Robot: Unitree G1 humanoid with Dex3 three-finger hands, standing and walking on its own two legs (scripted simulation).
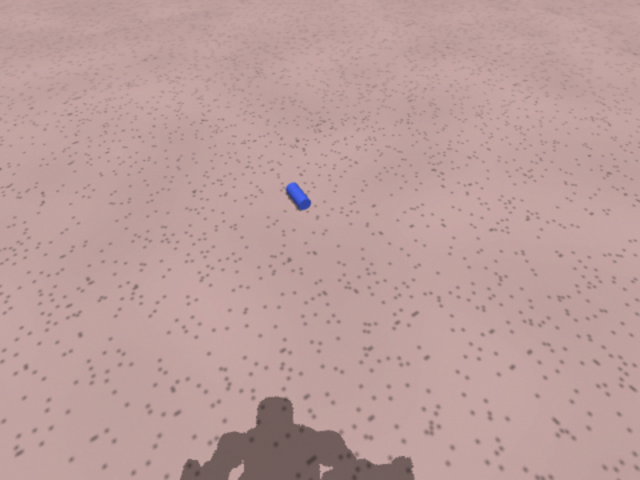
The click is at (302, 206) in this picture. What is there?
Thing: lying can
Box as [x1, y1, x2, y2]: [286, 182, 310, 209]
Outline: 290,183 286,187 286,191 300,209 306,208 310,204 309,199 295,183
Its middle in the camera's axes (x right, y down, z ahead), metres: -0.09 -0.20 +1.83
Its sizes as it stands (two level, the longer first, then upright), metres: 0.136 0.063 0.063
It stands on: the floor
